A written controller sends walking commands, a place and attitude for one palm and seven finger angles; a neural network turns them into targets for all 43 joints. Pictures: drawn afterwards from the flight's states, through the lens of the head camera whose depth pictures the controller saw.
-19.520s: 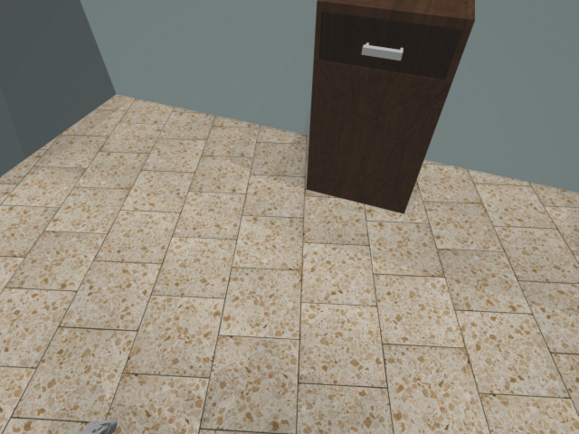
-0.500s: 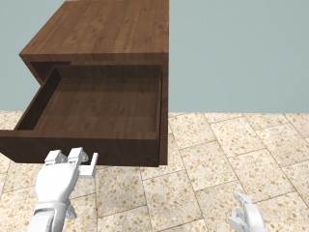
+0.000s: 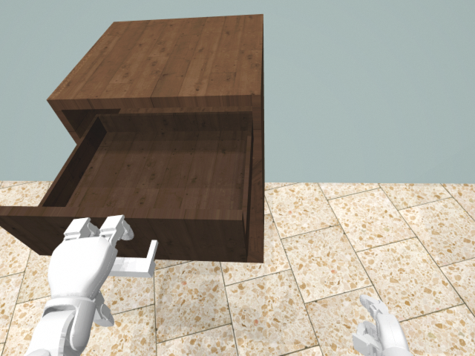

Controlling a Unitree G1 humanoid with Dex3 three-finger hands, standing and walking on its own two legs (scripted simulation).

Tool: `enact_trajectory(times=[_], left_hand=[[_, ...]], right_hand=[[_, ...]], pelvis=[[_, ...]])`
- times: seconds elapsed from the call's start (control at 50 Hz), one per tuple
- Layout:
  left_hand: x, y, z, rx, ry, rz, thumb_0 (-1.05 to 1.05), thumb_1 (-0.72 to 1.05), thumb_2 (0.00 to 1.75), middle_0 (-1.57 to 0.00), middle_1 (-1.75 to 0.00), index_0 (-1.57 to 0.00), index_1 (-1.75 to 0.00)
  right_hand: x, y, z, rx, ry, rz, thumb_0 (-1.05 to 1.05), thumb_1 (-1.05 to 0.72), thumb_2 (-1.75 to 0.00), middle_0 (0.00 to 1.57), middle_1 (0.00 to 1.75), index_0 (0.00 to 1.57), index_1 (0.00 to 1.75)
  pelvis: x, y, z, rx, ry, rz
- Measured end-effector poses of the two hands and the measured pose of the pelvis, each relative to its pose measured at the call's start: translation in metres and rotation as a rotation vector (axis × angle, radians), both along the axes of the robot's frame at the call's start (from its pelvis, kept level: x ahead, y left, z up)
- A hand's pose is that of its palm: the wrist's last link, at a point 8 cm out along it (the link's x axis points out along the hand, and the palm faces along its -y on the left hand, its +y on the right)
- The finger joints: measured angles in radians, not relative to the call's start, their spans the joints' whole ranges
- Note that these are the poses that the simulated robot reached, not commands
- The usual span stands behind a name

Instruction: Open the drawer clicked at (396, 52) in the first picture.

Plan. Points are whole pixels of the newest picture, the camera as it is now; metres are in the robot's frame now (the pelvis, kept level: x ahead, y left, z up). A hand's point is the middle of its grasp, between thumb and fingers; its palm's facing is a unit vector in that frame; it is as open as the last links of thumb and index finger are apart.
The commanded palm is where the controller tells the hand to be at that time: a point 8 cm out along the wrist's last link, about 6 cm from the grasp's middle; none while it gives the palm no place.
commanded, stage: lift the hand off the handle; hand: left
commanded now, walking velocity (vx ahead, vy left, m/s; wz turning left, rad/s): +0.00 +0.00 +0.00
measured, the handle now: (119, 255) +0.27 +0.26 +0.00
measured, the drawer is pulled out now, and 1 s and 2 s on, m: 0.30 0.30 0.30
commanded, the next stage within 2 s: draw the hand back to the body in 0.88 s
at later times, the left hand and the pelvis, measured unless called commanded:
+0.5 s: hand (74, 246) +0.23 +0.27 +0.11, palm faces +0.09 -0.04 -1.00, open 13.7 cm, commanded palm +0.20 +0.26 +0.17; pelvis +0.01 +0.01 +0.02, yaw +1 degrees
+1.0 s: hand (59, 237) +0.22 +0.27 +0.15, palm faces +0.07 -0.08 -0.99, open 13.8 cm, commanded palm +0.19 +0.26 +0.21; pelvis +0.00 +0.01 +0.02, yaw +1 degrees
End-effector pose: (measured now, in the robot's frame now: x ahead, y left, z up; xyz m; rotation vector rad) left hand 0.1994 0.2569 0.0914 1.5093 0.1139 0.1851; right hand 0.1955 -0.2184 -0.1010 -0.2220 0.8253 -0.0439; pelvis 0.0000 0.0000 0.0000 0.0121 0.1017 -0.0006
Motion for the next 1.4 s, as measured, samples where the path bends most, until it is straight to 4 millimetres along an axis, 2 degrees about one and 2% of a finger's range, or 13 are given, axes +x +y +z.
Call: enact_trajectory(times=[0.34,0.46,0.56,0.76,0.84,0.96,1.08,1.26,1.4], left_hand=[[0.000,0.001,0.046,0.001,-0.010,-0.026,0.00,-0.49,0.30,-0.32,-1.20,-0.37,-1.22],[0.002,0.009,0.069,0.009,-0.041,-0.016,0.00,-0.49,0.30,-0.32,-1.20,-0.34,-1.21],[0.003,0.015,0.081,0.001,-0.028,-0.007,0.00,-0.49,0.30,-0.32,-1.20,-0.33,-1.20],[0.007,0.003,0.108,0.000,-0.082,-0.087,0.00,-0.49,0.30,-0.32,-1.20,-0.32,-1.20],[0.007,0.006,0.121,0.012,-0.098,-0.074,0.00,-0.49,0.30,-0.32,-1.20,-0.32,-1.20],[0.001,0.014,0.117,-0.015,-0.041,-0.027,0.00,-0.49,0.30,-0.32,-1.20,-0.32,-1.20],[-0.003,0.010,0.105,-0.022,-0.012,-0.064,0.00,-0.49,0.30,-0.32,-1.20,-0.32,-1.20],[-0.010,0.011,0.114,0.003,-0.064,-0.062,0.00,-0.49,0.30,-0.32,-1.20,-0.32,-1.20],[-0.019,0.018,0.109,-0.005,-0.018,-0.026,0.00,-0.49,0.30,-0.32,-1.20,-0.32,-1.20]], right_hand=[[0.024,0.021,0.019,0.024,-0.035,0.076,0.01,-0.90,-0.90,0.20,0.29,0.20,0.30],[0.025,0.025,0.022,0.034,-0.028,0.084,0.01,-0.90,-0.90,0.20,0.29,0.20,0.30],[0.024,0.027,0.025,0.030,-0.021,0.088,0.01,-0.90,-0.90,0.20,0.29,0.20,0.30],[0.023,0.032,0.031,0.040,-0.029,0.099,0.01,-0.90,-0.90,0.20,0.29,0.20,0.30],[0.024,0.037,0.032,0.065,-0.032,0.106,0.01,-0.90,-0.90,0.20,0.29,0.20,0.30],[0.023,0.041,0.035,0.083,-0.041,0.116,0.01,-0.90,-0.90,0.20,0.29,0.20,0.30],[0.020,0.039,0.035,0.051,-0.038,0.132,0.01,-0.90,-0.90,0.20,0.29,0.20,0.30],[0.016,0.033,0.032,0.056,-0.032,0.118,0.01,-0.90,-0.90,0.20,0.29,0.20,0.30],[0.015,0.028,0.033,0.050,-0.041,0.107,0.01,-0.90,-0.90,0.20,0.29,0.20,0.30]], pelvis=[[0.004,0.002,0.013,-0.005,-0.063,0.011],[0.006,0.004,0.017,-0.008,-0.080,0.012],[0.005,0.007,0.019,-0.009,-0.095,0.014],[0.004,0.014,0.023,-0.012,-0.115,0.015],[0.003,0.015,0.024,-0.011,-0.123,0.011],[-0.001,0.015,0.025,-0.010,-0.129,0.009],[-0.004,0.013,0.024,-0.010,-0.131,0.018],[-0.005,0.010,0.024,-0.010,-0.127,0.016],[-0.006,0.008,0.023,-0.010,-0.125,0.015]])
